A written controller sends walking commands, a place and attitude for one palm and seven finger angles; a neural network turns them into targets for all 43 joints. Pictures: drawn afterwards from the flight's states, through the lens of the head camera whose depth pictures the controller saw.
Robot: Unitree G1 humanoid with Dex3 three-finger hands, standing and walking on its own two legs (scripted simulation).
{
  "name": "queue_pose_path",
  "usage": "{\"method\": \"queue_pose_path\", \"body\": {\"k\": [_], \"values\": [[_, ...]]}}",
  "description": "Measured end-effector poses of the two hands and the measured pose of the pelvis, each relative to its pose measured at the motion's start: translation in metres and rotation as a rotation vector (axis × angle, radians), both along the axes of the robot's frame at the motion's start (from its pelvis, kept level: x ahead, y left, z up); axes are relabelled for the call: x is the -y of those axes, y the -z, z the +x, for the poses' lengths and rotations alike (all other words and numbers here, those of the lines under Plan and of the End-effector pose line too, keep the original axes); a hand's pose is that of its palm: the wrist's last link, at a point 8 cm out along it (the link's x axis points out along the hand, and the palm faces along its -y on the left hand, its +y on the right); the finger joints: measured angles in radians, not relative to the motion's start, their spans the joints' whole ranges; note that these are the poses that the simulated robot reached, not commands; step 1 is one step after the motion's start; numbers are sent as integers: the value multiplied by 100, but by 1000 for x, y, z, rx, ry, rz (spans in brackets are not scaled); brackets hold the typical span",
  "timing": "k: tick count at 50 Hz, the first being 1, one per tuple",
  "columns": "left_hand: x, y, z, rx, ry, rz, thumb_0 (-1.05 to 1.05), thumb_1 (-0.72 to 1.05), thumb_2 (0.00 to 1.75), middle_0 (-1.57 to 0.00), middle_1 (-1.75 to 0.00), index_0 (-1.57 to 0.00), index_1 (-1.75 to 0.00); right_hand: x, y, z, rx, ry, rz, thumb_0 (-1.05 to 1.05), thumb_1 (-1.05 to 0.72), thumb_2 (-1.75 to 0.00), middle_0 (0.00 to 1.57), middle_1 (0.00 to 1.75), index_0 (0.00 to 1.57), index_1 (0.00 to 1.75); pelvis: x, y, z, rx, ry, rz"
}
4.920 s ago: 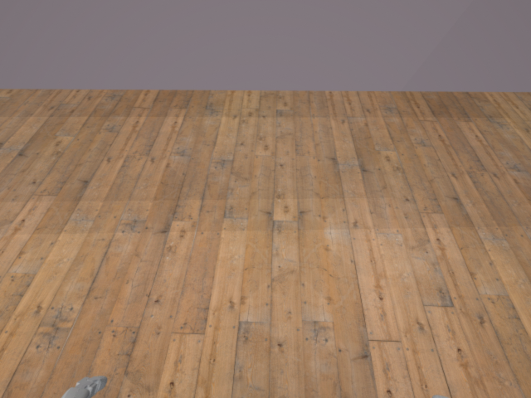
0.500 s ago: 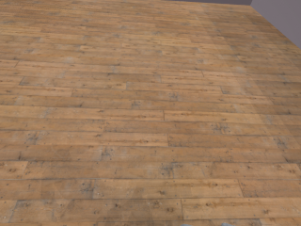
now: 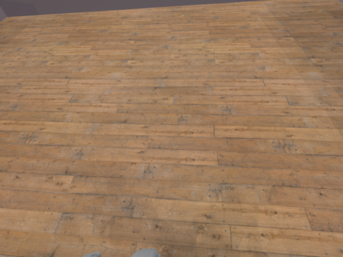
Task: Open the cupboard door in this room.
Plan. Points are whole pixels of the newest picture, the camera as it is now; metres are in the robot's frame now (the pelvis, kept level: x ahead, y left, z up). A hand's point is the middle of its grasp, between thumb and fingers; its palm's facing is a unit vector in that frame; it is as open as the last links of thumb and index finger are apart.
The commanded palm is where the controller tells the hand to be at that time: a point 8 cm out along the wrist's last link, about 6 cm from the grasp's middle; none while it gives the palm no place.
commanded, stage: turn or walk to find it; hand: left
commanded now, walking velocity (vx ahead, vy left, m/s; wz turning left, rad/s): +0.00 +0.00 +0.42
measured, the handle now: out of the picture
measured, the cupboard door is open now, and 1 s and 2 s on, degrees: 0 0 0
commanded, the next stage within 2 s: none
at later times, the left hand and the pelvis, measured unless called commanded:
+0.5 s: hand out of the picture -0.06 +0.27 -0.18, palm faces +0.27 -0.93 -0.23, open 7.4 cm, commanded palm none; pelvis -0.04 +0.06 +0.00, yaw +12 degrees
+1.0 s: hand out of the picture -0.04 +0.22 -0.14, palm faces +0.40 -0.87 -0.28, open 7.4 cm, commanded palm none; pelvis -0.06 +0.00 +0.00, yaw +25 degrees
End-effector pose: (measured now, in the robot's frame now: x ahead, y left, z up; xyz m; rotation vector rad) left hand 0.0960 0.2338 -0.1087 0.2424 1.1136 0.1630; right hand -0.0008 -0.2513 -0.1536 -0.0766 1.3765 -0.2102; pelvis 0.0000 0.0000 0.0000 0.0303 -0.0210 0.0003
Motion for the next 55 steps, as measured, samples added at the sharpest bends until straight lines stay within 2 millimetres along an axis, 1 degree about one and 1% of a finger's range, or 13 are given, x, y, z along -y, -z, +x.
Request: {"method": "queue_pose_path", "body": {"k": [6, 10, 14, 18, 21, 25, 31, 37, 41, 44, 47, 51, 55], "values": [[2, 5, -39, -33, -78, -20, 1, 90, 90, -20, -30, -20, -30, 9, -4, 4, -18, -63, -17, 1, -91, -90, 20, 30, 20, 29, 2, -2, -7, 6, -68, -5], [-9, 13, -68, -64, -142, -32, 0, 91, 90, -21, -30, -20, -30, 3, -8, 18, -26, -127, -37, 1, -91, -90, 20, 30, 20, 29, -4, 0, -11, 2, -107, -9], [-27, 27, -103, -115, -205, -50, 0, 91, 90, -21, -30, -20, -30, -15, -13, 48, 19, -205, -62, 1, -91, -90, 20, 30, 20, 29, -18, 4, -18, -5, -142, -17], [-55, 49, -142, -174, -277, -73, 0, 90, 90, -20, -30, -20, -30, -44, -17, 83, 116, -287, -95, 1, -91, -90, 20, 30, 20, 29, -39, 15, -26, -7, -184, -34], [-70, 53, -163, -229, -309, -75, 1, 91, 90, -20, -30, -20, -30, -67, -29, 99, 179, -329, -98, 1, -91, -90, 20, 30, 20, 29, -48, 12, -31, -4, -185, -33], [-84, 43, -172, -230, -334, -80, 1, 91, 90, -20, -30, -20, -30, -88, -41, 105, 213, -366, -96, 1, -91, -90, 20, 30, 20, 29, -57, 2, -36, -4, -216, -58], [-93, 31, -164, -148, -353, -68, 1, 91, 90, -20, -30, -20, -30, -102, -41, 99, 207, -398, -68, 1, -91, -90, 20, 30, 21, 30, -61, -4, -44, -8, -258, -56], [-87, 21, -148, -79, -357, -45, 1, 91, 90, -20, -30, -20, -30, -92, -29, 77, 157, -398, -40, 1, -91, -90, 21, 30, 21, 30, -52, -3, -51, -11, -307, -43], [-72, 14, -136, -26, -355, -26, 1, 91, 90, -20, -30, -20, -30, -73, -16, 59, 101, -398, -23, 1, -91, -90, 21, 30, 21, 30, -37, 0, -56, -15, -341, -33], [-57, 10, -134, 10, -363, -7, 1, 91, 90, -20, -30, -20, -30, -55, -3, 50, 65, -401, -6, 1, -91, -90, 20, 30, 21, 30, -21, 6, -58, -23, -366, -17], [-38, 5, -145, 23, -378, 10, 0, 90, 90, -20, -30, -20, -30, -39, 5, 46, 35, -413, 5, 1, -91, -90, 20, 30, 21, 30, -8, 7, -62, -11, -396, -16], [-18, -1, -171, -5, -438, 5, 0, 90, 90, -20, -30, -20, -30, -24, 1, 50, 9, -446, 6, 1, -91, -90, 20, 30, 20, 29, 2, 0, -62, -6, -438, 4], [-4, 0, -195, -35, -493, -11, 1, 90, 90, -20, -30, -20, -30, -15, -2, 53, -8, -485, -9, 1, -91, -90, 20, 30, 20, 29, 7, -3, -64, -4, -486, 2]]}}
